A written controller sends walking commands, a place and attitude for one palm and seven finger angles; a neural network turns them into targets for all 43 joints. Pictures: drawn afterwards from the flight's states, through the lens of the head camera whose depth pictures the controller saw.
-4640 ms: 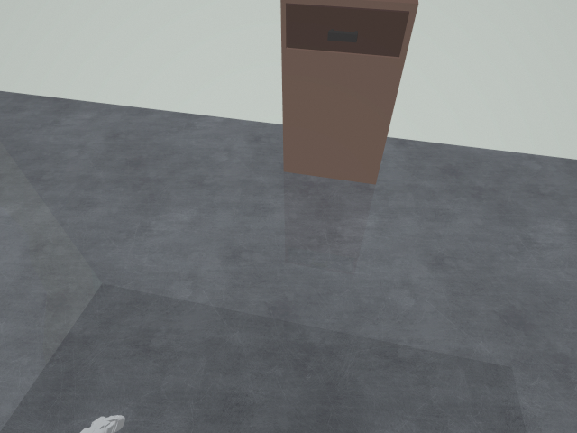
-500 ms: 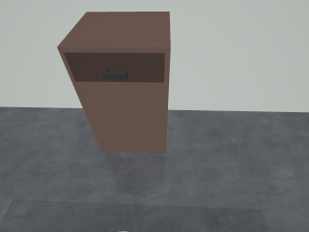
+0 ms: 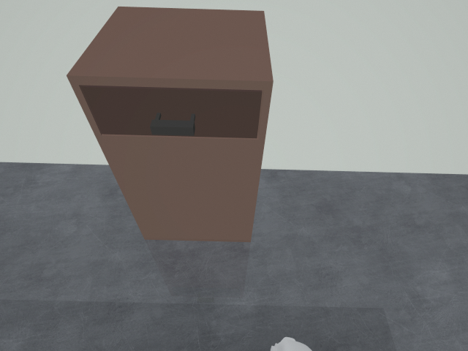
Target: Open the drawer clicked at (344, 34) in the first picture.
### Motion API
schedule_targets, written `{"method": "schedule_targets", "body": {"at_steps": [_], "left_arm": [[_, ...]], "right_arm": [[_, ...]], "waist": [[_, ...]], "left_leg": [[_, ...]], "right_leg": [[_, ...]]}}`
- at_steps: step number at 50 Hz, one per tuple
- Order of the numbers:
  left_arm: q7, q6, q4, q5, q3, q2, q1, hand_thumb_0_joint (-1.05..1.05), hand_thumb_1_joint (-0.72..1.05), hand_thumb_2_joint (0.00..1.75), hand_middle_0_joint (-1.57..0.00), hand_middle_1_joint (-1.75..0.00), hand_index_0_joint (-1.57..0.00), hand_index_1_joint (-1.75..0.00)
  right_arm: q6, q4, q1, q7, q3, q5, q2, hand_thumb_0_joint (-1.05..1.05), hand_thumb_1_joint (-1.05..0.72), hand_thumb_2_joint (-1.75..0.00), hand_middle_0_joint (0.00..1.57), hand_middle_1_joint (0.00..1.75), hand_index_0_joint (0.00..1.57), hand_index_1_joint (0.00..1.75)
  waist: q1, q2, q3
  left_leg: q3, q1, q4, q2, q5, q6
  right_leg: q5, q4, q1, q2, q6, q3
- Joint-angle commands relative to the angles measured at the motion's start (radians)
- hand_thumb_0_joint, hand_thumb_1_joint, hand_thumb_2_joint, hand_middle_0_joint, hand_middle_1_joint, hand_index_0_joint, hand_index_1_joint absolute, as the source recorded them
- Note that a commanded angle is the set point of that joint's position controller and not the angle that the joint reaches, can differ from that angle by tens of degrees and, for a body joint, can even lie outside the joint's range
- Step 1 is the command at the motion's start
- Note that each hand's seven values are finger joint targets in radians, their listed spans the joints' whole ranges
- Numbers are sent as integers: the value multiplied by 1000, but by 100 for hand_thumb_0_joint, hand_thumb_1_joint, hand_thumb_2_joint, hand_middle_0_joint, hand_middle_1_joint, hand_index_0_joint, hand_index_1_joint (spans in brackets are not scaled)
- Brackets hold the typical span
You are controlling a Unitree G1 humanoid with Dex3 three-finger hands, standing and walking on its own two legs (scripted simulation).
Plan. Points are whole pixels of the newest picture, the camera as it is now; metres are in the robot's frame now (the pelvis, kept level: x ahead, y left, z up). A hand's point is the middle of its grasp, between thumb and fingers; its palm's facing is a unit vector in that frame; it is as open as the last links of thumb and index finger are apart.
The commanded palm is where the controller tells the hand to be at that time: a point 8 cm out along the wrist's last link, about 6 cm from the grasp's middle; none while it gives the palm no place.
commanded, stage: take the last steps up to it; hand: left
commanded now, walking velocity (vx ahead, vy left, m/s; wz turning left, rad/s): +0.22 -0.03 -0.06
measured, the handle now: (174, 122) +0.66 +0.19 -0.02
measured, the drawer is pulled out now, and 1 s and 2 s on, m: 0.00 0.00 0.00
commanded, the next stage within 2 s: come to a stop and stand still in 0.18 s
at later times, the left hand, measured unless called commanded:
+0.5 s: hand (159, 345) +0.16 +0.16 -0.19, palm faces +0.05 -0.98 -0.17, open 7.3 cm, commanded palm none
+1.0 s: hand out of the picture +0.13 +0.11 -0.15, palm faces -0.01 -0.97 -0.26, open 7.4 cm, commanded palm none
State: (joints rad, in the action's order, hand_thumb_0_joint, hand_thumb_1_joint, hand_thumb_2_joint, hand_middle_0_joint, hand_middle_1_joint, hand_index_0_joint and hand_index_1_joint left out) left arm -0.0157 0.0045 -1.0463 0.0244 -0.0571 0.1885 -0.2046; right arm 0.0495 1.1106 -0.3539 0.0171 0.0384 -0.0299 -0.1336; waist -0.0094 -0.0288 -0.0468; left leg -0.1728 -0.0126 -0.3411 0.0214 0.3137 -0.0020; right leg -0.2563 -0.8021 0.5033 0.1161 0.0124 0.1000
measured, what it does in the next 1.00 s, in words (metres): walks ahead: right foot, then left foot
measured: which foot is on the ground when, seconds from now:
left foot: down 0.00-0.10, up 0.12-0.44, down 0.46-0.86, up 0.88-1.00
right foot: up 0.00-0.08, down 0.10-0.52, up 0.54-0.82, down 0.84-1.00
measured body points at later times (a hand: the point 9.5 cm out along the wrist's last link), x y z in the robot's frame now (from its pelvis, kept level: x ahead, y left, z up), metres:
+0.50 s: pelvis +0.14 -0.01 -0.01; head +0.15 +0.00 +0.44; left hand +0.16 +0.21 -0.17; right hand +0.19 -0.25 -0.16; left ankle +0.20 +0.10 -0.74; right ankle +0.14 -0.12 -0.74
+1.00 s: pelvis +0.10 -0.07 +0.01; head +0.10 -0.11 +0.45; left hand +0.13 +0.16 -0.13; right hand +0.13 -0.31 -0.17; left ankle +0.13 +0.09 -0.70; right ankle +0.07 -0.16 -0.74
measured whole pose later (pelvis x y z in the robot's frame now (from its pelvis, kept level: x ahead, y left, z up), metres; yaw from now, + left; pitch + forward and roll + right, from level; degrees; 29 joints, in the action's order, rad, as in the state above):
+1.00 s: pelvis +0.10 -0.07 +0.01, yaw -3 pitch -1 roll +3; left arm 0.02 -0.01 -1.05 0.03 -0.02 0.14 -0.29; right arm -0.06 1.07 -0.22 0.00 0.05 -0.02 -0.21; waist 0.01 0.03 -0.01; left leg -0.03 -0.36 -0.72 0.04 0.33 -0.02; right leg -0.29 -0.46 0.17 0.03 -0.04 0.04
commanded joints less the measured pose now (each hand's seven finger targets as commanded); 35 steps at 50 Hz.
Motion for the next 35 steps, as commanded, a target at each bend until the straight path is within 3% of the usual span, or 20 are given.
{"method": "schedule_targets", "body": {"at_steps": [1, 3, 4, 5, 6, 7, 9, 10, 13, 14, 18, 21, 22, 23, 24, 25, 27, 31, 33, 35], "left_arm": [[-5, 21, 61, -1, -4, 14, 21, 0, 90, 90, -20, -30, -20, -30], [-1, 31, 24, 2, -15, 48, -102, 0, 90, 90, -20, -30, -20, -30], [5, 44, -11, 8, -27, 94, -213, 0, 90, 90, -20, -30, -20, -30], [17, 57, -34, 14, -54, 195, -312, 0, 90, 90, -20, -30, -20, -30], [20, 54, -39, -8, -55, 244, -361, 0, 90, 90, -20, -30, -20, -30], [27, 53, -25, -11, -52, 220, -281, 0, 90, 90, -20, -30, -20, -30], [35, 48, 20, -12, -31, 149, -123, 0, 90, 90, -20, -30, -20, -30], [36, 51, 35, -10, -19, 115, -74, 0, 90, 90, -20, -30, -20, -30], [38, 59, 37, -2, -6, 83, -41, 0, 90, 90, -20, -30, -20, -30], [38, 58, 34, -2, -3, 76, -42, 0, 90, 90, -20, -30, -20, -30], [44, 35, 28, 0, 3, 78, -37, 0, 90, 90, -20, -30, -20, -30], [52, 12, 18, -14, 3, 95, -35, 0, 90, 90, -20, -30, -20, -30], [53, 4, 20, -17, 6, 79, -64, 0, 90, 90, -20, -30, -20, -30], [56, -7, 27, -18, 9, 56, -95, 0, 90, 90, -20, -30, -20, -30], [60, -16, 25, -19, 10, 41, -116, 0, 90, 90, -20, -30, -20, -30], [59, -21, 24, -17, 11, 38, -117, 0, 90, 90, -20, -30, -20, -30], [52, -40, 22, -15, 6, 57, -104, 0, 90, 90, -20, -30, -20, -30], [48, -46, 36, -9, -5, 59, -109, 0, 90, 90, -20, -30, -20, -30], [44, -47, 49, -7, -7, 60, -93, 0, 90, 90, -20, -30, -20, -30], [42, -49, 63, -9, -7, 46, -84, 0, 90, 90, -20, -30, -20, -30]], "right_arm": [[12, -23, -38, 8, 35, -1, -160, 0, -90, -90, 20, 30, 20, 30], [7, -19, -29, 5, 33, 4, -159, 0, -90, -90, 20, 30, 20, 30], [11, -18, -31, 1, 30, 12, -142, 0, -90, -90, 20, 30, 20, 30], [16, -34, -76, -7, 19, 23, -82, 0, -90, -90, 20, 30, 20, 30], [8, -62, -53, -3, 17, 27, -94, 0, -90, -90, 20, 30, 20, 30], [2, -53, -38, -1, 25, 26, -105, 0, -90, -90, 20, 30, 20, 30], [-9, -56, 33, -6, 23, 18, -80, 0, -90, -90, 20, 30, 20, 30], [-19, -49, 23, -8, 22, 12, -71, 0, -90, -90, 20, 30, 20, 30], [-40, -29, -51, -11, 16, 8, -43, 0, -90, -90, 20, 30, 20, 30], [-43, -28, -47, -12, 13, 8, -34, 0, -90, -90, 20, 30, 20, 30], [-44, -39, 2, 0, -11, 20, -13, 0, -90, -90, 20, 30, 20, 30], [-43, -31, -3, 6, -6, 24, -53, 0, -90, -90, 20, 30, 20, 30], [-36, -40, 7, 9, 2, 22, -95, 0, -90, -90, 20, 30, 20, 30], [-33, -58, 22, 13, 10, 20, -146, 0, -90, -90, 20, 30, 20, 30], [-42, -72, 50, 17, 16, 16, -185, 0, -90, -90, 20, 30, 20, 30], [-50, -82, 82, 20, 18, 13, -196, 0, -90, -90, 20, 30, 20, 30], [-53, -89, 103, 34, 22, 11, -185, 0, -90, -90, 20, 30, 20, 30], [-67, -121, 142, 41, 42, 6, -220, 0, -90, -90, 20, 30, 20, 30], [-69, -131, 147, 39, 51, 6, -228, 0, -90, -90, 20, 30, 20, 30], [-70, -134, 153, 35, 56, 5, -231, 0, -90, -90, 20, 30, 20, 30]], "waist": [[-1, 144, -81], [64, 77, -22], [117, -4, 43], [138, -250, 160], [134, -284, 200], [113, -202, 165], [62, -65, 31], [30, -38, 0], [-26, -68, 18], [-27, -71, 15], [-4, -63, 44], [-16, -50, 61], [0, 20, 72], [16, 136, 74], [29, 188, 44], [29, 199, 11], [14, 293, 16], [5, 191, 131], [-3, 131, 157], [-8, 155, 169]], "left_leg": [[126, -87, 60, 273, -365, 138], [82, -133, -110, 225, -436, 102], [37, -223, -298, 173, -405, 68], [-28, -426, -602, 53, -61, 23], [64, -500, -838, 1, 293, 16], [150, -518, -929, 41, 246, 25], [174, -535, -932, 103, 107, 24], [171, -494, -893, 116, 57, 15], [134, -407, -731, 110, 16, -7], [119, -390, -673, 103, 8, -14], [107, -297, -378, 64, -18, -32], [108, -161, -132, 57, -260, -32], [151, -112, -104, 105, -455, -15], [248, -117, -73, 217, -650, 36], [284, -185, -41, 284, -685, 90], [294, -240, -7, 303, -643, 117], [342, -209, 59, 324, -673, 170], [285, -66, -32, 337, -765, 211], [266, -41, -46, 331, -724, 204], [270, -66, -29, 326, -605, 192]], "right_leg": [[31, 155, -78, -27, -15, 28], [90, 256, -284, -77, -32, 61], [126, 292, -467, -33, -54, -5], [211, 376, -676, 215, -141, -341], [311, 494, -677, 337, -223, -523], [213, 518, -606, 318, -238, -486], [132, 552, -393, 260, -199, -352], [147, 568, -299, 227, -174, -258], [234, 584, -231, 165, -158, -110], [258, 587, -213, 151, -161, -87], [440, 511, -268, 128, -169, -71], [395, 388, -269, 86, -109, -39], [325, 334, -242, 47, -70, -37], [150, 297, -226, 0, -32, -19], [-33, 265, -250, -40, -12, 0], [-121, 207, -263, -62, -9, 3], [-271, 8, -193, -68, -5, -32], [-292, -195, -79, -79, 1, -101], [-272, -198, -62, -81, 13, -98], [-267, -121, -101, -71, 14, -93]]}}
